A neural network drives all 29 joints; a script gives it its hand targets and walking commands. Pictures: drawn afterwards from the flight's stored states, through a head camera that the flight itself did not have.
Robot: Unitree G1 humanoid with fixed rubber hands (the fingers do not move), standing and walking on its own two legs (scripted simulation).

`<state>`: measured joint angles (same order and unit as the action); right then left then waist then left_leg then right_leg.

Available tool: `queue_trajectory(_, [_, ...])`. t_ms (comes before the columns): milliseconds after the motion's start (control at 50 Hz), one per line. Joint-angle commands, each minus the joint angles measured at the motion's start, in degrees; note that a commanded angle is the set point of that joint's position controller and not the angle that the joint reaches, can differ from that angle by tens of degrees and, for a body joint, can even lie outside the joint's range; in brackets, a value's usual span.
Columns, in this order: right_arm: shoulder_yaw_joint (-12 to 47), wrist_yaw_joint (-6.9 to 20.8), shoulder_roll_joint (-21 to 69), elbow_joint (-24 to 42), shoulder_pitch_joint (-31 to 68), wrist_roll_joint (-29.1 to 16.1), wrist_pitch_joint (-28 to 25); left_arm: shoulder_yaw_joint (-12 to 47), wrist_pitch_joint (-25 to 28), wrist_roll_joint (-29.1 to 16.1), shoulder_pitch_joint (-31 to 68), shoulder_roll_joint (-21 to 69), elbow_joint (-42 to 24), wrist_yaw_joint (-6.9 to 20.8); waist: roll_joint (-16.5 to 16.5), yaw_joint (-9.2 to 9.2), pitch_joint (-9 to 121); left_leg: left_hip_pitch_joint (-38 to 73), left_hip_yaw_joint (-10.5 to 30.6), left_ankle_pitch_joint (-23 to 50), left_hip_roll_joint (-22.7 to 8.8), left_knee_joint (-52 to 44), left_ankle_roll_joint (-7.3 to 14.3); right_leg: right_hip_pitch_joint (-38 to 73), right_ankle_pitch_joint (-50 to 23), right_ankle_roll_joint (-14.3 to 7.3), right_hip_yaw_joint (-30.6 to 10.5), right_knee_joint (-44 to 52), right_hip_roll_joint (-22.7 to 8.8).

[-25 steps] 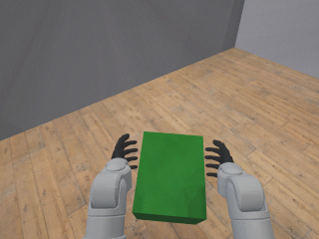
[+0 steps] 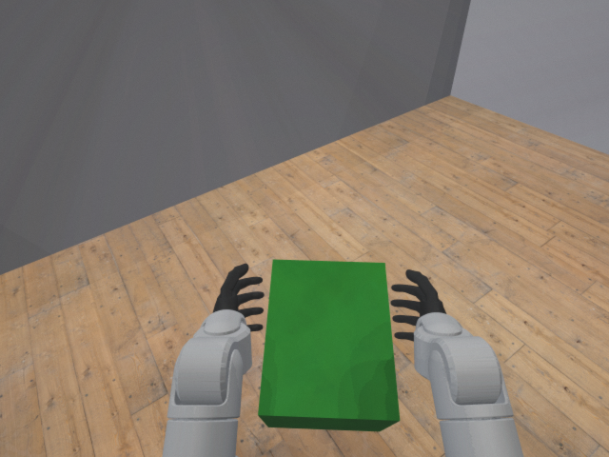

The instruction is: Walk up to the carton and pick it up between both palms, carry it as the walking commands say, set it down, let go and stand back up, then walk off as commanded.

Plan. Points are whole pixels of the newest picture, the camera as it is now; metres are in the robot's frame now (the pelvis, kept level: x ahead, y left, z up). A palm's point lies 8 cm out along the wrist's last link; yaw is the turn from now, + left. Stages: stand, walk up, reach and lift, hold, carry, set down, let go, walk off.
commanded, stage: carry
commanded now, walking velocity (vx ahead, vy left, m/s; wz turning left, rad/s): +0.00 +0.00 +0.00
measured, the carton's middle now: (326, 345) +0.32 +0.01 -0.02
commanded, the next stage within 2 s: none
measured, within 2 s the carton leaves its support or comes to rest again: neither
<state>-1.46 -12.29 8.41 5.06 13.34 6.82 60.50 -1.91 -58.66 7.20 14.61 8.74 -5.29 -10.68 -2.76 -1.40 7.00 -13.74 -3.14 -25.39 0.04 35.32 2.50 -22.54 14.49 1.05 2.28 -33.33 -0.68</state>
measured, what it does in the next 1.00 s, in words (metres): stands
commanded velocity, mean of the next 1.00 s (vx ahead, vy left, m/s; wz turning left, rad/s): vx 0.00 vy -0.07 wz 0.00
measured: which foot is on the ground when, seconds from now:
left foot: down 0.00-1.00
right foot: down 0.00-1.00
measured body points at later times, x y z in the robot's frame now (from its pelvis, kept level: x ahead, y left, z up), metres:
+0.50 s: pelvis -0.01 +0.00 +0.00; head -0.02 -0.01 +0.45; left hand +0.29 +0.13 +0.08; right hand +0.29 -0.13 +0.07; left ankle -0.08 +0.08 -0.73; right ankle +0.03 -0.14 -0.73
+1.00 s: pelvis +0.00 -0.03 -0.01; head -0.02 -0.04 +0.44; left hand +0.30 +0.09 +0.09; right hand +0.29 -0.16 +0.08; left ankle -0.08 +0.08 -0.72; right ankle +0.03 -0.13 -0.73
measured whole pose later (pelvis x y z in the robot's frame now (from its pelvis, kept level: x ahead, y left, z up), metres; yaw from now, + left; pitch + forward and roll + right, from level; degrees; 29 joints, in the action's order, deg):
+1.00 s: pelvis +0.00 -0.03 -0.01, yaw -1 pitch +3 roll -2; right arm -0.5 -15.1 8.3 12.3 12.7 4.7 65.0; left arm -0.9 -63.7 3.9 13.5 8.5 -12.8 -12.9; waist -3.1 -1.4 6.1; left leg -15.0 -3.0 -27.1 -3.4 40.3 -0.3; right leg -23.6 16.5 -2.1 3.3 -37.2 2.3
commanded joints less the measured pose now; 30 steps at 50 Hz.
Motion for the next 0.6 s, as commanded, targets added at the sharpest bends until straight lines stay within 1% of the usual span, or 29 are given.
queue_trajectory(0, [25.3,10.4,52.0,11.0,22.5,-15.6,-3.5,24.6,0.7,-15.7,12.6,58.8,-4.1,10.3,2.9,0.42,11.2,0.2,4.9,31.9,-7.4,-3.8,-2.2,9.7,-15.2,-2.3,-5.9,2.1,-5.0])
queue_trajectory(20, [24.4,10.4,51.8,8.2,20.3,-14.7,-3.2,23.8,0.6,-14.7,11.5,57.9,-3.2,10.2,2.1,0.39,11.3,0.2,5.0,28.9,-6.8,-4.2,-1.8,9.1,-12.5,-2.5,-6.8,2.7,-5.1])
queue_trajectory(40, [24.3,10.4,52.2,7.1,19.7,-14.3,-2.9,24.2,0.4,-15.1,12.7,57.4,-3.8,10.3,2.7,0.52,10.1,-0.6,5.4,28.9,-7.1,-4.5,-1.8,9.0,-13.1,-2.3,-6.3,2.9,-5.5])
queue_trajectory(60, [24.0,10.3,52.2,7.0,18.7,-13.9,-2.9,24.8,0.5,-15.4,13.8,57.2,-4.9,10.3,2.3,0.50,10.6,-0.3,5.8,26.5,-6.7,-5.2,-1.5,8.9,-10.3,-2.5,-6.8,2.4,-5.1])
queue_trajectory(80, [24.5,10.5,52.8,7.8,20.1,-14.7,-2.8,24.8,0.6,-15.6,14.1,57.7,-5.6,10.3,3.2,0.40,11.5,0.3,5.1,25.7,-7.0,-4.7,-1.7,9.3,-11.5,-2.5,-6.8,3.7,-5.3])
queue_trajectory(100, [23.5,10.5,52.7,7.2,20.0,-14.4,-3.1,25.3,0.6,-15.9,15.4,58.2,-5.8,10.3,-0.8,0.48,11.1,0.6,5.3,28.1,-6.9,-4.8,-1.5,8.6,-11.9,-2.8,-6.5,2.6,-5.1])
queue_trajectory(120, [24.0,10.6,52.0,8.4,21.1,-14.4,-3.4,25.3,0.8,-15.4,15.0,58.5,-5.4,10.3,-1.1,0.32,9.5,-0.2,5.6,29.7,-6.9,-4.9,-1.4,7.1,-11.5,-2.7,-6.8,2.0,-5.0])
queue_trajectory(160, [24.0,10.6,51.7,8.4,21.0,-14.7,-3.3,24.5,0.2,-14.8,12.8,58.1,-3.6,10.2,-0.3,0.34,11.3,2.0,5.8,35.6,-7.9,-4.1,-1.5,7.7,-11.6,-2.2,-6.2,2.0,-4.7])
queue_trajectory(180, [24.0,10.6,51.7,8.1,21.2,-15.0,-3.2,24.1,0.1,-14.7,12.5,58.0,-2.9,10.3,-1.4,0.27,11.3,2.0,5.7,37.9,-8.1,-4.4,-1.8,7.9,-12.4,-2.1,-6.3,1.9,-5.0])
queue_trajectory(200, [24.1,10.6,51.7,7.8,20.3,-14.9,-3.4,24.3,0.6,-14.9,12.7,57.9,-4.0,10.3,-0.1,0.14,13.1,1.7,5.5,37.0,-7.7,-3.5,-1.8,9.5,-14.2,-2.4,-6.6,2.2,-5.2])
queue_trajectory(220, [25.6,10.7,53.2,10.5,22.4,-16.3,-3.5,24.8,1.1,-15.7,14.6,58.0,-7.5,10.2,1.9,0.26,12.2,0.1,5.9,32.6,-7.9,-4.5,-1.6,10.2,-12.4,-2.3,-6.1,2.7,-5.1])
queue_trajectory(240, [25.3,10.6,52.4,9.8,22.9,-15.7,-3.4,24.2,0.6,-15.0,13.3,58.3,-4.3,10.2,2.5,0.30,11.3,-0.3,5.2,31.3,-7.4,-4.5,-1.6,10.3,-14.3,-2.7,-6.5,2.2,-5.2])
queue_trajectory(260, [24.8,10.4,51.7,9.1,21.4,-15.2,-3.2,23.6,0.5,-14.4,11.9,57.4,-3.5,10.0,3.1,0.38,11.8,0.4,5.6,32.0,-7.7,-4.3,-1.8,10.3,-13.7,-2.4,-5.9,1.8,-5.0])
queue_trajectory(280, [23.7,10.4,51.3,7.3,19.2,-14.3,-3.2,23.9,0.6,-14.9,11.9,57.5,-2.9,10.1,1.0,0.42,11.5,1.2,5.7,35.1,-7.7,-4.1,-1.8,8.7,-14.6,-2.6,-6.1,1.4,-5.2])
queue_trajectory(300, [23.9,10.7,51.7,5.2,17.4,-14.0,-3.1,24.3,0.8,-14.5,11.3,57.0,-3.0,10.2,0.0,0.49,12.2,2.0,5.7,36.1,-8.0,-4.4,-1.9,8.9,-14.5,-2.6,-6.5,1.7,-5.3])
queue_trajectory(320, [24.3,10.7,51.9,9.4,20.0,-15.4,-3.7,25.3,1.1,-15.9,13.5,57.9,-6.7,10.2,-1.0,0.32,12.5,1.4,5.5,35.0,-7.7,-4.2,-1.7,9.0,-13.3,-2.4,-6.1,1.6,-5.2])
queue_trajectory(340, [24.3,10.7,53.3,7.6,20.0,-15.1,-3.5,25.8,1.3,-16.1,15.8,58.2,-7.4,10.1,0.6,0.37,12.6,1.2,5.0,32.2,-7.3,-3.6,-1.4,9.4,-13.8,-2.9,-6.5,2.4,-5.1])
queue_trajectory(360, [23.4,10.6,52.0,7.2,18.7,-14.3,-3.4,25.2,0.9,-15.8,13.8,58.3,-4.9,10.2,0.7,0.33,12.7,0.2,5.2,29.5,-6.9,-4.2,-1.2,9.5,-12.6,-2.8,-6.8,2.5,-5.2])
queue_trajectory(380, [24.0,10.7,52.6,5.7,20.0,-14.1,-3.2,24.4,0.9,-14.9,14.2,57.3,-4.2,10.3,2.5,0.48,10.1,-0.6,5.2,26.6,-6.8,-5.0,-1.1,8.6,-12.5,-3.0,-7.0,3.5,-5.6])
queue_trajectory(400, [23.3,10.8,51.0,4.2,18.8,-13.4,-3.5,23.1,0.9,-13.7,10.7,56.9,-0.4,10.5,2.4,0.31,11.3,0.0,4.5,25.5,-6.4,-4.6,-1.4,9.1,-13.1,-3.3,-7.3,3.4,-5.4])
queue_trajectory(420, [23.6,10.8,51.6,6.7,20.5,-13.9,-4.0,24.4,1.2,-15.0,12.9,57.9,-3.0,10.6,1.2,0.46,10.1,-0.2,4.7,25.8,-6.3,-4.5,-1.4,8.3,-13.2,-3.1,-6.9,3.2,-5.4])
queue_trajectory(440, [23.5,10.9,50.9,6.4,21.1,-13.6,-4.3,24.0,1.6,-14.6,13.0,57.8,-2.3,10.8,1.4,0.32,10.4,-0.3,4.1,25.6,-5.9,-3.9,-1.5,8.9,-13.9,-3.0,-7.2,3.8,-5.5])
queue_trajectory(460, [23.6,10.9,51.5,4.4,19.5,-13.3,-4.1,23.0,1.8,-14.1,12.1,56.5,-1.4,10.9,4.2,0.56,11.0,-1.2,4.7,25.2,-6.4,-4.3,-1.5,10.5,-14.2,-3.0,-6.7,3.7,-5.5])
queue_trajectory(480, [23.1,11.3,51.0,4.2,20.9,-13.3,-4.9,23.3,2.8,-14.1,13.7,56.8,-1.6,10.9,3.5,0.48,10.5,-0.3,4.5,26.2,-6.4,-4.1,-1.5,9.8,-14.3,-3.0,-6.5,3.0,-5.2])
queue_trajectory(500, [23.4,11.4,51.7,6.1,21.3,-14.1,-5.4,24.9,3.1,-15.5,15.6,58.3,-4.2,11.1,0.9,0.41,11.0,0.4,5.0,27.6,-6.4,-4.9,-1.5,8.4,-12.7,-2.9,-7.2,2.4,-4.9])
queue_trajectory(520, [24.4,11.0,52.1,9.0,21.9,-15.0,-5.5,25.2,3.1,-16.0,15.3,58.2,-5.9,10.8,1.9,0.63,10.1,-1.9,6.0,26.3,-7.3,-6.2,-1.4,9.4,-11.6,-2.6,-6.6,2.9,-5.0])
queue_trajectory(540, [24.0,10.6,52.3,10.3,21.3,-15.6,-5.2,25.9,2.8,-17.4,16.4,58.8,-8.2,10.3,-0.1,0.56,10.8,-1.6,6.0,25.4,-7.0,-6.3,-1.4,8.9,-11.0,-2.7,-6.7,3.0,-5.1])
queue_trajectory(560, [23.6,10.8,52.2,4.0,19.0,-13.7,-4.3,24.3,2.0,-14.8,13.7,57.2,-2.4,10.3,1.9,0.68,9.8,-1.7,5.9,25.4,-7.3,-6.3,-0.9,8.3,-10.6,-2.7,-6.1,2.7,-4.9])
queue_trajectory(580, [22.7,11.0,50.4,1.2,18.1,-12.5,-4.5,22.7,1.9,-12.7,10.8,55.8,1.7,10.4,1.4,0.49,10.0,-1.3,5.0,24.2,-6.7,-5.9,-1.1,8.9,-11.0,-3.1,-6.9,3.6,-5.2])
